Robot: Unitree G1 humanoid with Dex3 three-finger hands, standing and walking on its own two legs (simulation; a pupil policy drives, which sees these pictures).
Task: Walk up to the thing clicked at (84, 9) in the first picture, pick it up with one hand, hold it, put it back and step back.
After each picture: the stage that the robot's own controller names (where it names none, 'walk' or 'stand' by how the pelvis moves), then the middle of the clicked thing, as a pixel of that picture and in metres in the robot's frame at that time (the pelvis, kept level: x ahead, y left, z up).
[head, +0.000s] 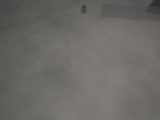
stand; (84, 9) +2.27 +0.04 -0.72
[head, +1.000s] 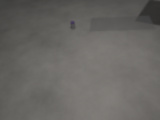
walk; (72, 25) +2.10 +0.31 -0.69
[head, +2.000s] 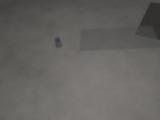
walk; (58, 42) +1.46 +0.47 -0.71
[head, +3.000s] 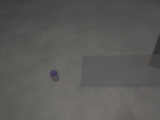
walk; (54, 75) +0.96 +0.43 -0.72
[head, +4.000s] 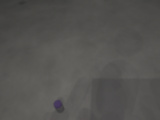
walk; (59, 106) +0.59 +0.34 -0.71
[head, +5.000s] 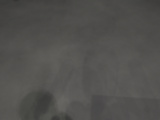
stand; out of the picture +0.39 +0.28 -0.70
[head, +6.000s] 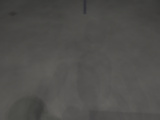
stand; out of the picture +0.33 +0.27 -0.72
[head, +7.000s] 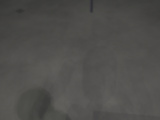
stand; out of the picture +0.33 +0.26 -0.72
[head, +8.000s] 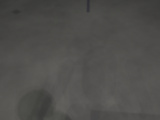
stand; out of the picture +0.33 +0.27 -0.73
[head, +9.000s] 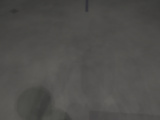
stand; out of the picture +0.32 +0.28 -0.73
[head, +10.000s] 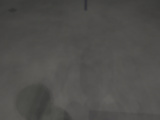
go down; out of the picture +0.31 +0.28 -0.73
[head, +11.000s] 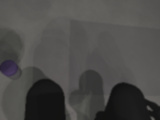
go down; (11, 70) +0.38 +0.32 -0.32
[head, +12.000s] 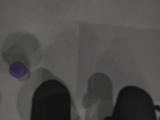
approach; (20, 72) +0.37 +0.32 -0.30
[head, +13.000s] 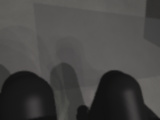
close in; out of the picture +0.35 +0.35 -0.22
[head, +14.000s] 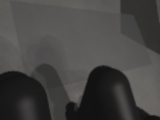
close; out of the picture +0.36 +0.34 -0.21
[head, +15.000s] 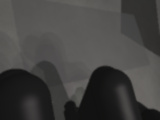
lift; out of the picture +0.34 +0.35 -0.21
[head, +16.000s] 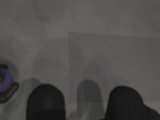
lift; (1, 85) +0.30 +0.29 -0.07
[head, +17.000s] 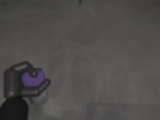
hold; (36, 88) +0.33 +0.19 +0.04
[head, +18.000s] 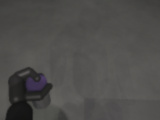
hold; (39, 92) +0.33 +0.18 -0.01
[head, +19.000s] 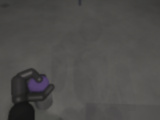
crouch; (41, 93) +0.33 +0.18 +0.00
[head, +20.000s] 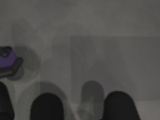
crouch; (10, 66) +0.40 +0.26 -0.10
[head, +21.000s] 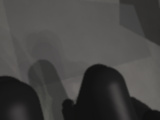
lower; out of the picture +0.37 +0.35 -0.22
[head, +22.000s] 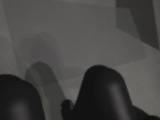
lower; out of the picture +0.36 +0.35 -0.22
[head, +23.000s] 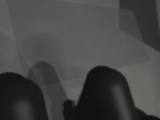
lower; out of the picture +0.36 +0.35 -0.21
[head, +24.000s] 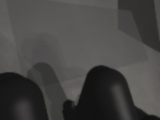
lower; out of the picture +0.36 +0.35 -0.21
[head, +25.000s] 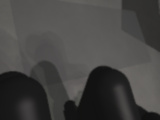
open; out of the picture +0.35 +0.33 -0.22
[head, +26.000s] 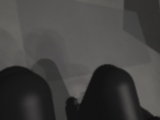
rise; out of the picture +0.35 +0.33 -0.22
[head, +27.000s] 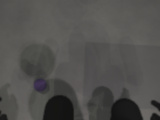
walk; (42, 86) +0.39 +0.27 -0.44
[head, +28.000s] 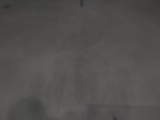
stand; out of the picture +0.33 +0.24 -0.66
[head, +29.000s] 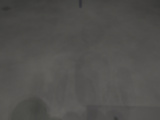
stand; out of the picture +0.33 +0.25 -0.67
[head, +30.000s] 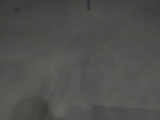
stand; out of the picture +0.34 +0.24 -0.71
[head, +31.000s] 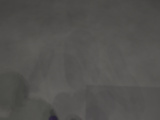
walk; out of the picture +0.38 +0.21 -0.71
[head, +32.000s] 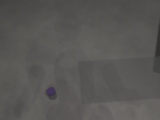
walk; (51, 93) +0.57 +0.28 -0.70
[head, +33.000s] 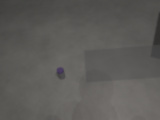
stand; (61, 73) +0.90 +0.32 -0.70
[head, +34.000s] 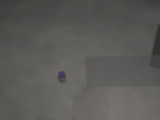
stand; (62, 77) +0.95 +0.27 -0.72
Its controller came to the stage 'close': yes
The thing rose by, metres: 0.71
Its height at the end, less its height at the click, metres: +0.00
